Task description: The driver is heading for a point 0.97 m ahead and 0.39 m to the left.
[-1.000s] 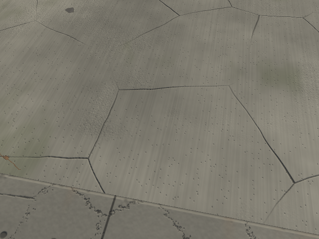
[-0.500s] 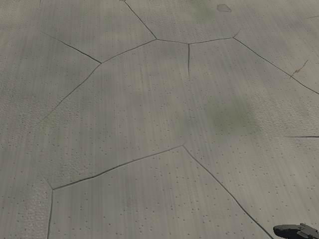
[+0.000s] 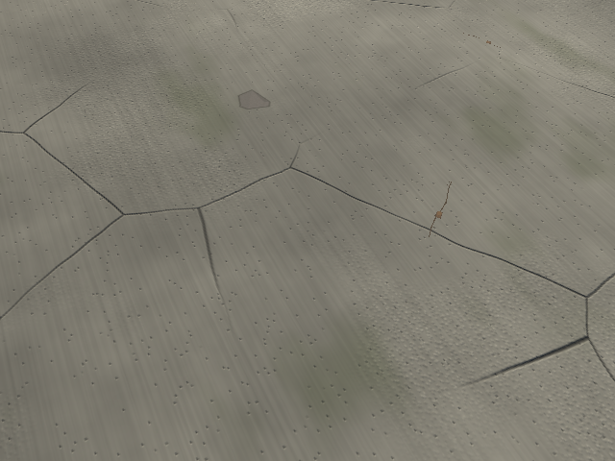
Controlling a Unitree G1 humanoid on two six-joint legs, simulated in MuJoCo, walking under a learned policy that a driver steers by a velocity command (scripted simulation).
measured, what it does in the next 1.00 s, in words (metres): walks ahead, turning left: left foot, then right foot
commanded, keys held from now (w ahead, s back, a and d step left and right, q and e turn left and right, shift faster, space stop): q+shift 0.80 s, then shift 0.20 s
